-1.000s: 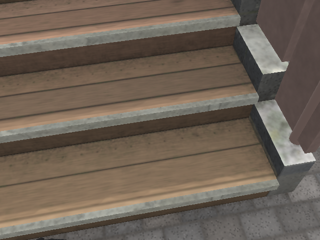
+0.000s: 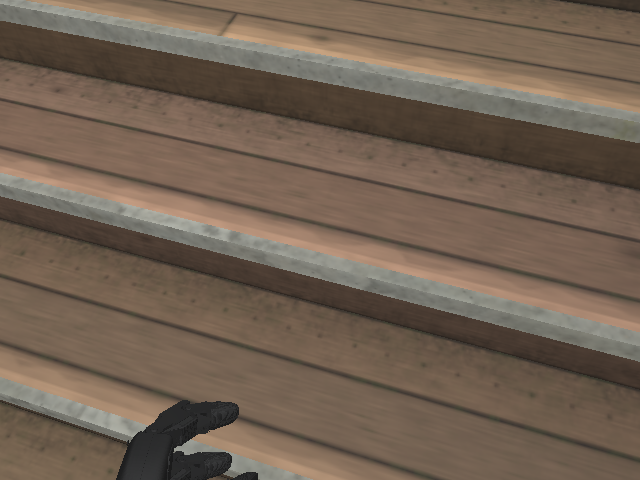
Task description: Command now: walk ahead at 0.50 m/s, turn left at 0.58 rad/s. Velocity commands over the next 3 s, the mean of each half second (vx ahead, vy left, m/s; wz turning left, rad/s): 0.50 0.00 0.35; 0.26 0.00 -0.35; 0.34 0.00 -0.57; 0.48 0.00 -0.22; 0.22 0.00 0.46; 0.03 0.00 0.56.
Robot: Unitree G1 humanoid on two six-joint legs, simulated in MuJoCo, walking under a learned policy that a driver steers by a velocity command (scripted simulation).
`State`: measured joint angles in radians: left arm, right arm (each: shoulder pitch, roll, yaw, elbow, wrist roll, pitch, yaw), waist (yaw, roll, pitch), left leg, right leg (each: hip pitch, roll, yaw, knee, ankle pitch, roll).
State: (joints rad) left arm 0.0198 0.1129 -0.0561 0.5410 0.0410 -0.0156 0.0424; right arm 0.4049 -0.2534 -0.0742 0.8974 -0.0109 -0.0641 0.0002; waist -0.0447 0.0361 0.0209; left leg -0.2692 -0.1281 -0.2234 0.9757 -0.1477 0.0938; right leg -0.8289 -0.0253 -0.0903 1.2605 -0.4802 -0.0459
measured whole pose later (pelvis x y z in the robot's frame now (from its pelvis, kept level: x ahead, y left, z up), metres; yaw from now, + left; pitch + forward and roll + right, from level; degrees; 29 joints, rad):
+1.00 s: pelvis +0.53 +0.10 +0.28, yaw -4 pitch +5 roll +2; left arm 0.06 0.15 -0.02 0.89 0.01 -0.04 -0.07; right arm 0.31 -0.14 0.01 1.06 -0.14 -0.09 0.02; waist -0.02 -0.02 -0.12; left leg -0.17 0.05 0.33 0.35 -0.27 0.03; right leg -1.29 -0.01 0.10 2.19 -0.26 -0.15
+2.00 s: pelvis +1.04 -0.06 +0.57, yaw -26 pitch +6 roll +2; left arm 0.15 0.24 0.02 0.97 0.05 -0.06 -0.07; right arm 0.42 -0.17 0.01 1.15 -0.07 -0.05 0.04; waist -0.03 -0.04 -0.17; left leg -0.49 -0.10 0.09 0.74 -0.37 0.10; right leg -1.08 0.04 0.21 1.89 0.02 -0.22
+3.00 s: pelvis +1.31 -0.15 +0.75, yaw +7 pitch +5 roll -1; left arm 0.06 0.26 0.05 0.73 0.03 -0.11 0.02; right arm 0.17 -0.25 -0.09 0.78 -0.02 -0.09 -0.01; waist -0.04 -0.03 -0.07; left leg -0.44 -0.04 -0.04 0.56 -0.21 0.07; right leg -0.71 0.01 0.03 1.47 -0.40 0.08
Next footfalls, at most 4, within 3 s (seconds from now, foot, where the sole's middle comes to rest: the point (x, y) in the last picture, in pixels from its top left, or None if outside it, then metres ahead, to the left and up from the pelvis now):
0.54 left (212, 395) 0.53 0.20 -0.50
1.20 right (375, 228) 0.74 -0.09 -0.34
1.74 left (324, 25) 1.11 -0.02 -0.17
2.30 right None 1.34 -0.32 -0.01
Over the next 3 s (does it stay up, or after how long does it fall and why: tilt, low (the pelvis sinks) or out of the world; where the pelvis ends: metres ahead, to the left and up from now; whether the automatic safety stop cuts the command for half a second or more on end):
stays up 1.31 -0.15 0.75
